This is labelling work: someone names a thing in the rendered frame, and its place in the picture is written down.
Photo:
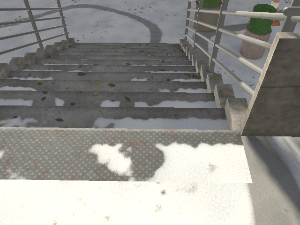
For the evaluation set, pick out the stairs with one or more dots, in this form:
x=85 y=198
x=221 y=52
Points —
x=110 y=85

